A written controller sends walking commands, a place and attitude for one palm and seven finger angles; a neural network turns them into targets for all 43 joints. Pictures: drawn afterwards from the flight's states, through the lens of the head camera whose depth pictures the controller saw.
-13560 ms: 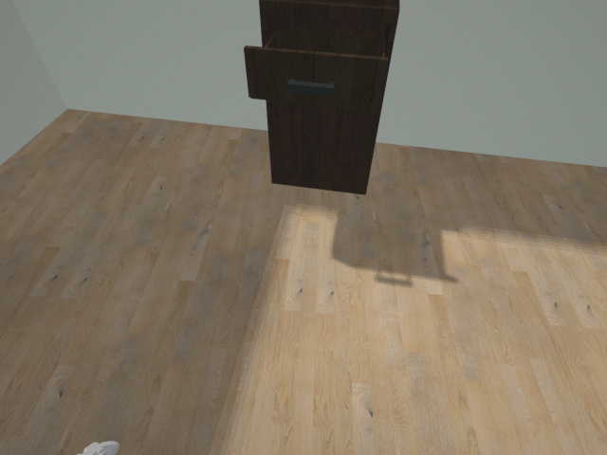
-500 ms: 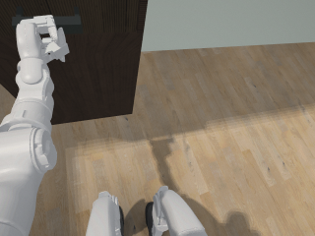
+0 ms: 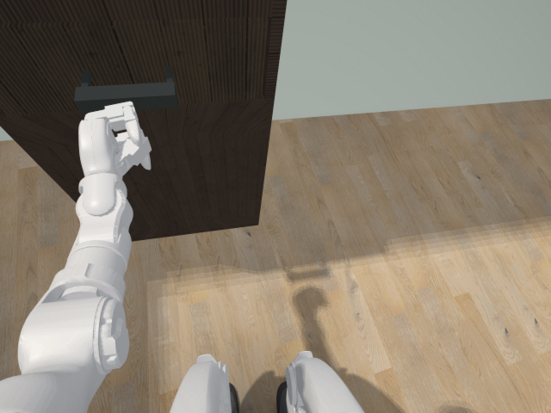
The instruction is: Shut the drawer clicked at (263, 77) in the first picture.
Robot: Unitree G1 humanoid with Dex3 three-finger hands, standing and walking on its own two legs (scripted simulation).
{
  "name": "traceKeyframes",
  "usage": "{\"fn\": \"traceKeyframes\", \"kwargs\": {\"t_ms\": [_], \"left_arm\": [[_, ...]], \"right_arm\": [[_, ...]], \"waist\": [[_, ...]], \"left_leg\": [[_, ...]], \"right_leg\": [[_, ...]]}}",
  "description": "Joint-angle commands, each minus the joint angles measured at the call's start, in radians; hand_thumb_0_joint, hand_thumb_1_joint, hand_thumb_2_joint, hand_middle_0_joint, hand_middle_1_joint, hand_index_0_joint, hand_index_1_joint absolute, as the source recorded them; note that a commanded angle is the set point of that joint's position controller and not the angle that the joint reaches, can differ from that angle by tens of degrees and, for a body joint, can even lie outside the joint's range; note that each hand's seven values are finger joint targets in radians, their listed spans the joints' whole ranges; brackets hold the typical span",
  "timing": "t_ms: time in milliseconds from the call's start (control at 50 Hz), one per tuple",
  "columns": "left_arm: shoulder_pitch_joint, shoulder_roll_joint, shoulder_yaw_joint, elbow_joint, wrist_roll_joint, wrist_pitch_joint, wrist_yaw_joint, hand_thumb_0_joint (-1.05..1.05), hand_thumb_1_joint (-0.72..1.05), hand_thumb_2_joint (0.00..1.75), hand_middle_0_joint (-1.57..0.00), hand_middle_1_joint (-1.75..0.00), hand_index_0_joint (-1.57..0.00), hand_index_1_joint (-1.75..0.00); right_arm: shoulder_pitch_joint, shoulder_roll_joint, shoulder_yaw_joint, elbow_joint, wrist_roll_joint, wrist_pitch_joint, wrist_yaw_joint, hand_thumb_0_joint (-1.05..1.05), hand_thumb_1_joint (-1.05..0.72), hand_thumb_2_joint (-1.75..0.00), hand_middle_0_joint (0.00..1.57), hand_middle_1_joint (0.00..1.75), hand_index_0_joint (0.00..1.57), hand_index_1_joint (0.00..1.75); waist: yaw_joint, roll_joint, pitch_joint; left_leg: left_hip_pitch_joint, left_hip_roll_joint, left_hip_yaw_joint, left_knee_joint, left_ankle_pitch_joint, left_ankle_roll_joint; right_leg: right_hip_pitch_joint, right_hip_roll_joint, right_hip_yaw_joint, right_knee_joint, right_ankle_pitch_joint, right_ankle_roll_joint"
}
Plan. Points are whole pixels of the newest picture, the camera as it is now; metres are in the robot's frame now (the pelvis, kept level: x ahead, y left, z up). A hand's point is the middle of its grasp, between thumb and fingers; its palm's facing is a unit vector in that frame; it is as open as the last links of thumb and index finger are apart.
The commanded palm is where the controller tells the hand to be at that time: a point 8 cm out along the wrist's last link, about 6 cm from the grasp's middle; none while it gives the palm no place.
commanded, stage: draw the hand back to the body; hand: left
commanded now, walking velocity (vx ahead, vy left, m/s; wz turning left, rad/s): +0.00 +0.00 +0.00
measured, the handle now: (128, 86) +0.60 +0.19 +0.04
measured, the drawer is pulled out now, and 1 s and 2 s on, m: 0.00 0.00 0.00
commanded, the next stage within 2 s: step back with the hand held close in 1.46 s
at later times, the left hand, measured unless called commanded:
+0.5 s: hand (99, 179) +0.39 +0.17 +0.12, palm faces +0.12 -0.99 -0.05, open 3.3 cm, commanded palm +0.34 +0.22 +0.13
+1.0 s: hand out of the picture +0.26 +0.20 +0.21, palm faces +0.30 -0.91 -0.30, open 3.2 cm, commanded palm +0.21 +0.25 +0.22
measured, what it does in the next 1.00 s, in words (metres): rises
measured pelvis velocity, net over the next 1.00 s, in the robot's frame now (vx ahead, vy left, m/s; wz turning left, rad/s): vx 0.03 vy -0.02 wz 0.04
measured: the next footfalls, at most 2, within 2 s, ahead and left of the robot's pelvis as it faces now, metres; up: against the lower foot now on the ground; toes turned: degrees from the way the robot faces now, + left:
none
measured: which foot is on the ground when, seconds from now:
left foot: down 0.00-1.00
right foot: down 0.00-1.00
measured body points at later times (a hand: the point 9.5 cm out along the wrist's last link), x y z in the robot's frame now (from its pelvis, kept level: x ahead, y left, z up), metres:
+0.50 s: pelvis +0.03 -0.02 +0.05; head +0.09 -0.01 +0.50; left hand +0.37 +0.23 +0.12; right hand +0.15 -0.26 -0.06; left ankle +0.02 +0.07 -0.64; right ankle +0.00 -0.11 -0.64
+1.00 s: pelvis +0.03 -0.02 +0.10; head +0.02 -0.04 +0.55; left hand +0.24 +0.25 +0.22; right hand +0.24 -0.23 +0.02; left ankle +0.02 +0.07 -0.64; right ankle +0.00 -0.11 -0.64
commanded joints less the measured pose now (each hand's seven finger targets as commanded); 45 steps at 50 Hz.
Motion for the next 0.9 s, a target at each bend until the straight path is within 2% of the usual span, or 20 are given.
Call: {"fn": "traceKeyframes", "kwargs": {"t_ms": [0,60,100,120,160,200,220,280,360,420,520,560,580,600,680,700,720,800,820,880], "left_arm": [[-0.469,0.113,-0.031,-0.245,0.007,-0.107,0.013,0.0,0.9,0.9,-1.4,-1.6,-1.4,-1.6],[-0.408,0.099,-0.032,-0.267,0.012,-0.119,0.014,0.0,0.9,0.9,-1.4,-1.6,-1.4,-1.6],[-0.241,0.139,0.01,-0.361,-0.006,-0.098,0.011,0.0,0.9,0.9,-1.4,-1.6,-1.4,-1.6],[-0.156,0.152,0.017,-0.386,-0.015,-0.075,0.005,0.0,0.9,0.9,-1.4,-1.6,-1.4,-1.6],[-0.064,0.119,-0.01,-0.494,-0.043,-0.023,-0.01,0.0,0.9,0.9,-1.4,-1.6,-1.4,-1.6],[0.055,0.137,0.009,-0.592,-0.075,0.023,-0.021,0.0,0.9,0.9,-1.4,-1.6,-1.4,-1.6],[0.076,0.139,0.004,-0.646,-0.085,0.032,-0.025,0.0,0.9,0.9,-1.4,-1.6,-1.4,-1.6],[0.136,0.094,-0.034,-0.768,-0.112,0.047,-0.036,0.0,0.9,0.9,-1.4,-1.6,-1.4,-1.6],[0.235,0.026,-0.115,-0.829,-0.128,0.063,-0.077,0.0,0.9,0.9,-1.4,-1.6,-1.4,-1.6],[0.3,0.02,-0.132,-0.857,-0.152,0.102,-0.114,0.0,0.9,0.9,-1.4,-1.6,-1.4,-1.6],[0.411,0.062,-0.093,-1.017,-0.182,0.145,-0.137,0.0,0.9,0.9,-1.4,-1.6,-1.4,-1.6],[0.492,0.072,-0.069,-1.037,-0.19,0.165,-0.138,0.0,0.9,0.9,-1.4,-1.6,-1.4,-1.6],[0.548,0.183,-0.097,-1.087,-0.074,0.224,-0.064,0.0,0.9,0.9,-1.4,-1.6,-1.4,-1.6],[0.572,0.133,-0.118,-1.132,-0.07,0.259,-0.028,0.0,0.9,0.9,-1.4,-1.6,-1.4,-1.6],[0.629,0.13,-0.124,-1.172,-0.046,0.341,0.036,0.0,0.9,0.9,-1.4,-1.6,-1.4,-1.6],[0.636,0.132,-0.119,-1.193,-0.043,0.351,0.044,0.0,0.9,0.9,-1.4,-1.6,-1.4,-1.6],[0.64,0.149,-0.108,-1.213,-0.042,0.36,0.048,0.0,0.9,0.9,-1.4,-1.6,-1.4,-1.6],[0.721,0.115,-0.125,-1.325,-0.036,0.384,0.056,0.0,0.9,0.9,-1.4,-1.6,-1.4,-1.6],[0.746,0.127,-0.114,-1.338,-0.034,0.388,0.057,0.0,0.9,0.9,-1.4,-1.6,-1.4,-1.6],[0.839,0.118,-0.099,-1.403,-0.034,0.398,0.058,0.0,0.9,0.9,-1.4,-1.6,-1.4,-1.6]], "right_arm": [[0.151,-0.183,-0.078,-0.026,-0.009,-0.011,-0.018,0.0,-0.9,-0.9,0.2,0.3,0.2,0.3],[0.142,-0.178,-0.085,-0.025,-0.01,-0.005,-0.014,0.0,-0.9,-0.9,0.2,0.3,0.2,0.3],[0.123,-0.178,-0.087,-0.066,0.001,0.007,-0.011,0.0,-0.9,-0.9,0.2,0.3,0.2,0.3],[0.121,-0.179,-0.086,-0.084,0.007,0.012,-0.011,0.0,-0.9,-0.9,0.2,0.3,0.2,0.3],[0.096,-0.167,-0.083,-0.118,0.028,0.019,-0.013,0.0,-0.9,-0.9,0.2,0.3,0.2,0.3],[0.075,-0.161,-0.081,-0.15,0.046,0.017,-0.026,0.0,-0.9,-0.9,0.2,0.3,0.2,0.3],[0.067,-0.159,-0.076,-0.162,0.05,0.01,-0.034,0.0,-0.9,-0.9,0.2,0.3,0.2,0.3],[0.035,-0.147,-0.075,-0.161,0.064,-0.017,-0.051,0.0,-0.9,-0.9,0.2,0.3,0.2,0.3],[-0.002,-0.143,-0.072,-0.152,0.072,-0.052,-0.062,0.0,-0.9,-0.9,0.2,0.3,0.2,0.3],[-0.032,-0.151,-0.068,-0.166,0.079,-0.07,-0.07,0.0,-0.9,-0.9,0.2,0.3,0.2,0.3],[-0.109,-0.143,-0.054,-0.207,0.085,-0.106,-0.086,0.0,-0.9,-0.9,0.2,0.3,0.2,0.3],[-0.135,-0.139,-0.048,-0.219,0.086,-0.12,-0.09,0.0,-0.9,-0.9,0.2,0.3,0.2,0.3],[-0.207,-0.128,-0.055,-0.24,0.086,-0.091,-0.109,0.0,-0.9,-0.9,0.2,0.3,0.2,0.3],[-0.222,-0.112,-0.046,-0.26,0.089,-0.083,-0.122,0.0,-0.9,-0.9,0.2,0.3,0.2,0.3],[-0.274,-0.111,-0.025,-0.245,0.087,-0.073,-0.154,0.0,-0.9,-0.9,0.2,0.3,0.2,0.3],[-0.283,-0.112,-0.022,-0.243,0.084,-0.076,-0.16,0.0,-0.9,-0.9,0.2,0.3,0.2,0.3],[-0.296,-0.114,-0.021,-0.239,0.082,-0.082,-0.166,0.0,-0.9,-0.9,0.2,0.3,0.2,0.3],[-0.314,-0.103,-0.007,-0.229,0.074,-0.11,-0.166,0.0,-0.9,-0.9,0.2,0.3,0.2,0.3],[-0.316,-0.107,-0.009,-0.222,0.069,-0.12,-0.165,0.0,-0.9,-0.9,0.2,0.3,0.2,0.3],[-0.32,-0.103,-0.008,-0.216,0.062,-0.135,-0.158,0.0,-0.9,-0.9,0.2,0.3,0.2,0.3]], "waist": [[-0.037,0.095,-0.459],[-0.008,0.138,-0.52],[0.052,0.139,-0.595],[0.068,0.121,-0.606],[0.076,0.076,-0.579],[0.093,-0.013,-0.531],[0.096,-0.022,-0.524],[0.085,-0.019,-0.434],[0.072,0.037,-0.335],[0.075,0.017,-0.274],[0.12,0.033,-0.268],[0.135,-0.015,-0.227],[0.177,-0.044,-0.244],[0.155,-0.033,-0.186],[0.161,-0.039,-0.05],[0.165,-0.057,-0.046],[0.168,-0.045,-0.034],[0.182,0.017,-0.022],[0.184,-0.014,-0.003],[0.192,-0.007,0.017]], "left_leg": [[0.52,0.003,-0.141,-0.118,0.457,-0.054],[0.593,0.007,-0.144,-0.107,0.581,-0.068],[0.633,0.003,-0.121,-0.133,0.663,-0.068],[0.643,0.003,-0.117,-0.148,0.7,-0.068],[0.623,-0.003,-0.096,-0.184,0.694,-0.056],[0.565,-0.015,-0.068,-0.223,0.641,-0.04],[0.558,-0.016,-0.067,-0.242,0.634,-0.037],[0.58,-0.017,-0.054,-0.282,0.591,-0.033],[0.657,-0.015,-0.06,-0.323,0.568,-0.035],[0.671,-0.021,-0.064,-0.36,0.512,-0.031],[0.716,-0.029,-0.067,-0.416,0.499,-0.029],[0.706,-0.031,-0.065,-0.442,0.47,-0.027],[0.752,-0.031,-0.053,-0.504,0.421,-0.029],[0.757,-0.031,-0.044,-0.535,0.392,-0.027],[0.827,-0.025,-0.047,-0.629,0.346,-0.022],[0.853,-0.026,-0.048,-0.65,0.352,-0.02],[0.88,-0.026,-0.045,-0.667,0.355,-0.018],[0.998,-0.024,-0.054,-0.735,0.42,-0.022],[1.009,-0.025,-0.055,-0.745,0.428,-0.021],[1.051,-0.022,-0.055,-0.779,0.468,-0.023]], "right_leg": [[0.074,0.015,0.047,-0.108,0.323,0.009],[0.08,0.014,0.045,-0.094,0.381,0.006],[0.197,0.016,0.052,-0.114,0.454,0.006],[0.247,0.017,0.052,-0.121,0.491,0.005],[0.347,0.018,0.058,-0.162,0.553,0.013],[0.482,0.017,0.073,-0.206,0.628,0.019],[0.525,0.013,0.077,-0.215,0.646,0.019],[0.547,0.01,0.08,-0.261,0.645,0.025],[0.517,0.007,0.073,-0.311,0.586,0.023],[0.536,0.002,0.067,-0.349,0.543,0.021],[0.621,-0.007,0.066,-0.385,0.541,0.015],[0.65,-0.009,0.064,-0.407,0.534,0.017],[0.723,-0.042,0.128,-0.481,0.501,0.017],[0.744,-0.05,0.128,-0.518,0.486,0.023],[0.777,-0.052,0.123,-0.615,0.412,0.021],[0.798,-0.051,0.118,-0.633,0.41,0.019],[0.808,-0.05,0.123,-0.66,0.406,0.02],[0.868,-0.05,0.108,-0.709,0.445,0.01],[0.87,-0.042,0.106,-0.731,0.448,0.011],[0.91,-0.044,0.1,-0.755,0.484,0.008]]}}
